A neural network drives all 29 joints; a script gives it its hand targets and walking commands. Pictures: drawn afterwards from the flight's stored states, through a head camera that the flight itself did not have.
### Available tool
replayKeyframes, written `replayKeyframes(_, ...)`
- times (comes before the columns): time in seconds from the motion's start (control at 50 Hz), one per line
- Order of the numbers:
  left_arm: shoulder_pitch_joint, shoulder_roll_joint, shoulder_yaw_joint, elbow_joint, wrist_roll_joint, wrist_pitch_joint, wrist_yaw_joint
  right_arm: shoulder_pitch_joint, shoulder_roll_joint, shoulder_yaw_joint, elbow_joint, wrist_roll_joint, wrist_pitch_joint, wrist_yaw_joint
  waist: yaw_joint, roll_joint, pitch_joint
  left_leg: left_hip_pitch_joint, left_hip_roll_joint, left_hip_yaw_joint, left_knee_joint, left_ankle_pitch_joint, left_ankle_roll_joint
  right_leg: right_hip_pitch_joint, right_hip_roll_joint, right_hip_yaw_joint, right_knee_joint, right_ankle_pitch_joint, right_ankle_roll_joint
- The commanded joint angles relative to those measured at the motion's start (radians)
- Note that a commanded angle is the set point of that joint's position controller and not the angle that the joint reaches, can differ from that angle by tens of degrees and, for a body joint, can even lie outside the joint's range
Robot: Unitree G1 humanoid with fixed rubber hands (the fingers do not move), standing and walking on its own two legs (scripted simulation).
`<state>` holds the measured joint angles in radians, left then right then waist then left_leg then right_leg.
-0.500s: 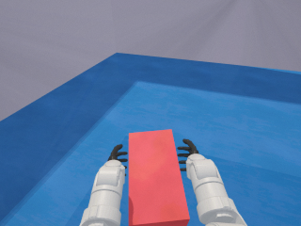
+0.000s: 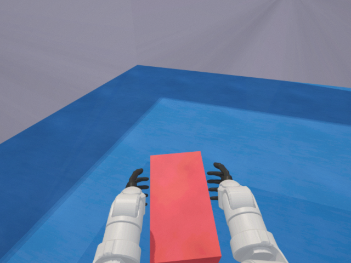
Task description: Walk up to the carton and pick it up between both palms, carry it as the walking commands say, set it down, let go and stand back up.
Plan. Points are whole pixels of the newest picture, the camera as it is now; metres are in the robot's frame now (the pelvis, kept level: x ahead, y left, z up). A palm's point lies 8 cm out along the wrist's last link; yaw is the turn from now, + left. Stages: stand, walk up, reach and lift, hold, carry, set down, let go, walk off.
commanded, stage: carry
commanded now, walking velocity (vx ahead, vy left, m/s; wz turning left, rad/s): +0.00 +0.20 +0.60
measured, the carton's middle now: (180, 213) +0.31 +0.00 -0.03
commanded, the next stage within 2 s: none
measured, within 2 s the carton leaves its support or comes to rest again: neither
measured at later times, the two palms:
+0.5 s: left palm (53, 227) +0.22 +0.27 +0.06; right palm (155, 193) +0.29 +0.06 +0.07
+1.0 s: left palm out of the picture +0.05 +0.43 +0.06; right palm (59, 246) +0.17 +0.24 +0.07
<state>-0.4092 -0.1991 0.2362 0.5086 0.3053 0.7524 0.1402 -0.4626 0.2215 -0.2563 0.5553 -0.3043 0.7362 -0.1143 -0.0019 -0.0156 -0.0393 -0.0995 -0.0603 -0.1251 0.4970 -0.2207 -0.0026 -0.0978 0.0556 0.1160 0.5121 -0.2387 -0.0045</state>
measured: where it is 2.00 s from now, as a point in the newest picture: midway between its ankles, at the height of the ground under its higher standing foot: outside the picture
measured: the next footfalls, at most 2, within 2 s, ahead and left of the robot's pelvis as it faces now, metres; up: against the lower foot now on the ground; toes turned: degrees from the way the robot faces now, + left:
right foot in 0.60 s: +0.01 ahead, -0.03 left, +0.00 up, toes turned +8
left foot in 0.88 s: -0.14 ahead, +0.31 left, +0.00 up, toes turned +32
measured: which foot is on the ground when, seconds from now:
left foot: down 0.00-0.62, up 0.64-0.86, down 0.88-1.00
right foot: down 0.00-0.28, up 0.30-0.58, down 0.60-0.90, up 0.92-1.00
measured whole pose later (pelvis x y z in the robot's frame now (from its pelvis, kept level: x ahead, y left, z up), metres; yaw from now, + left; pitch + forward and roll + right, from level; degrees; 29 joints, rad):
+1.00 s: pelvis -0.16 +0.17 -0.01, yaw +29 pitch +6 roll +1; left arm -0.41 -0.20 0.13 -0.09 0.18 1.25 0.28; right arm -0.51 0.24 -0.13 0.02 -0.12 1.21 -0.25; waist -0.02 -0.05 -0.05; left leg -0.49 0.00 0.06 0.64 -0.24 0.03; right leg -0.57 -0.22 -0.10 1.02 -0.60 0.15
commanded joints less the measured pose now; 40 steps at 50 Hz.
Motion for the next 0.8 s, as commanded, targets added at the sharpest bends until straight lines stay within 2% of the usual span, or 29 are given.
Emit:
replayKeyframes(0.0,-0.603,-1.097,-0.434,-0.082,-0.311,-0.058,-0.263,-0.468,1.086,0.426,-0.038,0.312,-0.03,0.251,0.009,0.023,-0.043,-0.258,0.09,-0.036,-0.1,-0.22,0.028,-0.16,-0.155,0.091,-0.185,-0.316,-0.031)
replayKeyframes(0.02,-0.621,-1.103,-0.441,-0.114,-0.32,-0.064,-0.257,-0.482,1.075,0.437,-0.06,0.324,-0.025,0.247,0.008,-0.045,-0.049,-0.294,0.073,-0.011,-0.006,-0.203,0.016,-0.181,-0.213,0.152,-0.213,-0.382,-0.043)
replayKeyframes(0.04,-0.593,-1.102,-0.478,-0.142,-0.336,-0.062,-0.252,-0.508,1.086,0.476,-0.117,0.347,-0.015,0.243,0.016,-0.124,-0.108,-0.332,0.051,0.042,0.205,-0.15,-0.005,-0.159,-0.316,0.287,-0.278,-0.39,-0.081)
replayKeyframes(0.06,-0.581,-1.098,-0.495,-0.192,-0.344,-0.062,-0.249,-0.505,1.09,0.51,-0.163,0.367,-0.004,0.236,0.016,-0.142,-0.145,-0.355,0.065,0.098,0.339,-0.196,-0.015,-0.162,-0.404,0.351,-0.286,-0.302,-0.134)
replayKeyframes(0.08,-0.598,-1.106,-0.54,-0.27,-0.359,-0.054,-0.24,-0.516,1.09,0.572,-0.241,0.391,0.006,0.231,0.003,-0.099,-0.185,-0.37,0.087,0.114,0.34,-0.218,-0.012,-0.14,-0.411,0.286,-0.244,-0.121,-0.17)
replayKeyframes(0.12,-0.584,-1.097,-0.611,-0.403,-0.393,-0.024,-0.218,-0.538,1.096,0.665,-0.375,0.461,0.041,0.226,0.007,-0.066,-0.309,-0.387,0.082,0.145,0.289,-0.222,0.009,-0.021,-0.406,0.174,-0.134,0.218,-0.178)
replayKeyframes(0.14,-0.54,-1.076,-0.638,-0.462,-0.399,0.0,-0.203,-0.504,1.081,0.725,-0.45,0.486,0.07,0.221,0.004,-0.152,-0.358,-0.379,0.067,0.149,0.267,-0.185,0.016,0.01,-0.396,0.112,-0.069,0.456,-0.169)
replayKeyframes(0.16,-0.552,-1.07,-0.673,-0.533,-0.433,0.029,-0.197,-0.514,1.058,0.764,-0.521,0.53,0.103,0.212,0.008,-0.167,-0.385,-0.369,0.045,0.169,0.228,-0.152,0.021,0.047,-0.384,0.066,-0.021,0.623,-0.152)
replayKeyframes(0.2,-0.455,-0.994,-0.714,-0.609,-0.457,0.103,-0.174,-0.418,1.024,0.818,-0.57,0.561,0.186,0.196,0.0,-0.22,-0.432,-0.305,0.017,0.189,0.057,-0.078,0.035,0.046,-0.37,-0.007,0.057,0.707,-0.109)
replayKeyframes(0.24,-0.417,-0.943,-0.749,-0.637,-0.484,0.176,-0.166,-0.336,0.975,0.807,-0.575,0.566,0.253,0.19,-0.002,-0.138,-0.465,-0.132,0.07,0.125,-0.1,0.099,0.064,-0.082,-0.331,-0.069,0.164,0.583,-0.015)
replayKeyframes(0.26,-0.461,-0.934,-0.779,-0.703,-0.511,0.212,-0.168,-0.313,0.966,0.797,-0.581,0.566,0.273,0.192,-0.017,0.069,-0.502,0.05,0.203,-0.065,-0.031,0.422,0.135,-0.335,-0.266,-0.134,0.279,0.236,0.067)
replayKeyframes(0.28,-0.469,-0.958,-0.785,-0.7,-0.533,0.256,-0.171,-0.308,0.961,0.784,-0.59,0.582,0.295,0.192,-0.015,0.341,-0.457,0.172,0.331,-0.225,0.007,0.842,0.21,-0.578,-0.184,-0.213,0.431,-0.324,0.116)
replayKeyframes(0.3,-0.489,-0.99,-0.815,-0.718,-0.569,0.28,-0.172,-0.393,0.971,0.795,-0.645,0.609,0.314,0.19,-0.011,0.282,-0.463,0.253,0.309,-0.196,0.073,1.044,0.252,-0.677,-0.163,-0.184,0.545,-0.458,0.12)
replayKeyframes(0.34,-0.491,-1.012,-0.836,-0.771,-0.629,0.324,-0.178,-0.341,0.992,0.795,-0.687,0.6,0.358,0.172,-0.003,0.101,-0.49,0.207,0.275,-0.131,0.078,0.915,0.233,-0.653,-0.184,-0.156,0.558,-0.374,0.106)
replayKeyframes(0.38,-0.558,-1.042,-0.839,-0.815,-0.669,0.36,-0.178,-0.37,1.036,0.77,-0.724,0.595,0.388,0.155,0.005,0.097,-0.466,0.147,0.225,-0.091,0.075,0.849,0.218,-0.625,-0.174,-0.17,0.556,-0.287,0.108)
replayKeyframes(0.42,-0.56,-1.031,-0.805,-0.818,-0.674,0.387,-0.175,-0.344,1.038,0.74,-0.732,0.56,0.41,0.134,0.001,0.098,-0.491,0.124,0.227,-0.092,0.026,0.59,0.219,-0.602,-0.17,-0.184,0.541,-0.248,0.108)
replayKeyframes(0.48,-0.561,-1.053,-0.75,-0.755,-0.674,0.43,-0.183,-0.378,1.029,0.702,-0.737,0.54,0.439,0.122,-0.008,0.097,-0.456,0.033,0.228,-0.161,-0.061,0.361,0.226,-0.518,-0.137,-0.199,0.416,-0.269,0.109)
replayKeyframes(0.5,-0.582,-1.056,-0.754,-0.765,-0.678,0.439,-0.185,-0.352,1.043,0.7,-0.714,0.541,0.451,0.124,-0.007,0.098,-0.451,-0.007,0.23,-0.189,-0.109,0.305,0.19,-0.468,-0.127,-0.2,0.394,-0.28,0.1)
replayKeyframes(0.52,-0.616,-1.086,-0.735,-0.735,-0.685,0.449,-0.19,-0.398,1.053,0.693,-0.72,0.543,0.456,0.122,-0.006,0.116,-0.442,0.002,0.231,-0.194,-0.111,0.308,0.189,-0.442,-0.123,-0.183,0.336,-0.297,0.089)
replayKeyframes(0.54,-0.615,-1.079,-0.73,-0.731,-0.669,0.454,-0.185,-0.387,1.055,0.682,-0.698,0.538,0.464,0.12,-0.002,0.149,-0.443,-0.054,0.207,-0.186,-0.176,0.267,0.099,-0.359,-0.108,-0.201,0.282,-0.286,0.073)
replayKeyframes(0.56,-0.614,-1.08,-0.708,-0.718,-0.661,0.459,-0.184,-0.409,1.07,0.685,-0.694,0.542,0.471,0.123,0.006,0.154,-0.447,-0.093,0.184,-0.15,-0.194,0.242,0.078,-0.25,-0.104,-0.205,0.167,-0.27,0.052)
replayKeyframes(0.58,-0.585,-1.091,-0.715,-0.7,-0.661,0.464,-0.185,-0.417,1.065,0.685,-0.694,0.55,0.477,0.124,0.016,0.178,-0.461,-0.202,0.142,-0.097,-0.215,0.26,-0.026,-0.064,-0.124,-0.211,0.004,-0.27,0.021)
replayKeyframes(0.6,-0.593,-1.108,-0.702,-0.706,-0.658,0.457,-0.187,-0.451,1.069,0.698,-0.718,0.564,0.475,0.127,0.025,0.124,-0.489,-0.351,0.06,0.01,-0.179,0.208,-0.129,0.208,-0.186,-0.195,-0.214,-0.163,-0.009)
replayKeyframes(0.62,-0.556,-1.148,-0.708,-0.688,-0.644,0.447,-0.19,-0.481,1.079,0.724,-0.766,0.587,0.49,0.134,0.013,-0.4,-0.513,-0.509,-0.01,0.149,0.359,-0.177,-0.1,0.198,-0.621,0.274,-0.227,-0.09,-0.162)
replayKeyframes(0.64,-0.555,-1.102,-0.666,-0.699,-0.639,0.453,-0.196,-0.488,1.109,0.736,-0.714,0.591,0.491,0.134,-0.004,-0.332,-0.389,-0.669,0.072,0.109,0.533,-0.24,-0.062,0.106,-0.687,0.233,-0.211,0.226,-0.211)
replayKeyframes(0.66,-0.552,-1.098,-0.646,-0.667,-0.618,0.453,-0.193,-0.518,1.098,0.711,-0.711,0.593,0.491,0.138,0.007,-0.193,-0.406,-0.645,0.105,0.058,0.591,-0.214,-0.022,0.099,-0.669,0.158,-0.15,0.348,-0.192)
replayKeyframes(0.68,-0.631,-1.083,-0.649,-0.716,-0.622,0.444,-0.186,-0.547,1.112,0.698,-0.672,0.607,0.494,0.143,0.003,-0.098,-0.384,-0.623,0.111,0.063,0.581,-0.184,-0.011,0.103,-0.591,0.033,-0.084,0.458,-0.133)
replayKeyframes(0.72,-0.654,-1.047,-0.647,-0.748,-0.607,0.44,-0.176,-0.52,1.097,0.721,-0.652,0.637,0.491,0.15,0.012,-0.14,-0.379,-0.567,0.101,0.123,0.513,-0.184,-0.013,0.086,-0.492,-0.153,-0.008,0.533,-0.077)
replayKeyframes(0.78,-0.559,-0.996,-0.595,-0.713,-0.542,0.452,-0.163,-0.412,1.095,0.699,-0.585,0.625,0.509,0.155,0.025,-0.242,-0.374,-0.445,0.049,0.237,0.311,-0.226,-0.036,0.042,-0.475,-0.234,0.025,0.617,-0.04)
